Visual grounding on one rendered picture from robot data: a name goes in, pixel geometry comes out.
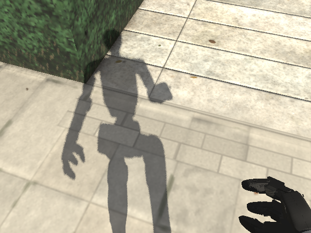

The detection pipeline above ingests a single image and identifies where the robot right hand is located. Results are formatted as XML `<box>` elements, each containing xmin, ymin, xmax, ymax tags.
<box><xmin>239</xmin><ymin>177</ymin><xmax>311</xmax><ymax>233</ymax></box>

